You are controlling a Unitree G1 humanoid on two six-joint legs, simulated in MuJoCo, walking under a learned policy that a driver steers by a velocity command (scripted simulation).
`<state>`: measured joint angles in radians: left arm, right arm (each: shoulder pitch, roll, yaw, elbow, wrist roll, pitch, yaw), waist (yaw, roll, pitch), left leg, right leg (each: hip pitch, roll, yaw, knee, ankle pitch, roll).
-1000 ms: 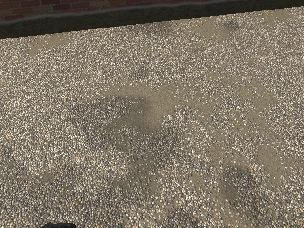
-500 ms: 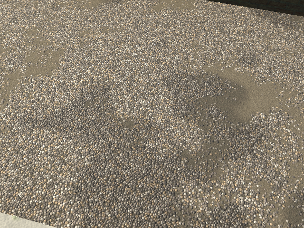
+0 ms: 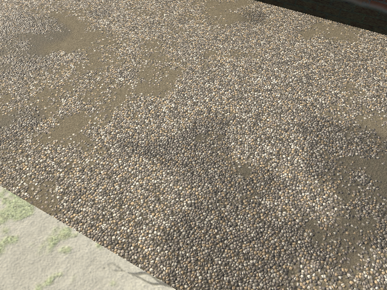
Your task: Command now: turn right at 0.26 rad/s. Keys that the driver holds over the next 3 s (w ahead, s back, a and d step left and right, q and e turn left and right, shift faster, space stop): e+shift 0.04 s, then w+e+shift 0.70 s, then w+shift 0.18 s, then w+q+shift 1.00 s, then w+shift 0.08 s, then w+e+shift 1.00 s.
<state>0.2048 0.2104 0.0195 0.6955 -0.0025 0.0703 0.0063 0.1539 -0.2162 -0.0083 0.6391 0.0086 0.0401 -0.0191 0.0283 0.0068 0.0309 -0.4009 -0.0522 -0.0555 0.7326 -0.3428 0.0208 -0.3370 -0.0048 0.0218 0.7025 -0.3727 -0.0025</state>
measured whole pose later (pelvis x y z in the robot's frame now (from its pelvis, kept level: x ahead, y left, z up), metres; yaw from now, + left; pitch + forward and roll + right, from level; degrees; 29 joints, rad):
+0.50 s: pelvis +0.04 -0.04 +0.00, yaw -23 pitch +2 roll +1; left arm 0.01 0.26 0.04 0.51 0.00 0.10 -0.05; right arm 0.36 -0.29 -0.04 0.71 -0.03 -0.04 -0.03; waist -0.08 0.00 0.02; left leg -0.21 0.09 0.21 0.69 -0.50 -0.02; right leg -0.64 -0.04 -0.02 0.95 -0.31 -0.04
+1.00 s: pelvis +0.06 -0.13 +0.00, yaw -44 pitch -1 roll +1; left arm -0.01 0.22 -0.03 0.57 0.01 0.04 0.00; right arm 0.07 -0.18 0.04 0.55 -0.02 0.02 -0.02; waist -0.01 -0.03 0.04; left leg -0.37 -0.04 -0.01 0.75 -0.37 0.02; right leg -0.39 0.20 0.07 0.74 -0.31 -0.08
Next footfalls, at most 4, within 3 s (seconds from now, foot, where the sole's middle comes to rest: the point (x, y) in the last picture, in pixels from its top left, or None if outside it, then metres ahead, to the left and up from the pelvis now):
0.56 right None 0.10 -0.19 -0.75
0.88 left None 0.18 -0.09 -0.75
1.50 right None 0.02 -0.21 -0.75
1.92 left None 0.14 0.04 -0.75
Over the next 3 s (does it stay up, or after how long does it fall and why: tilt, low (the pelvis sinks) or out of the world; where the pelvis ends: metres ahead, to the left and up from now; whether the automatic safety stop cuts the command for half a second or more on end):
stays up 0.08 0.06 0.00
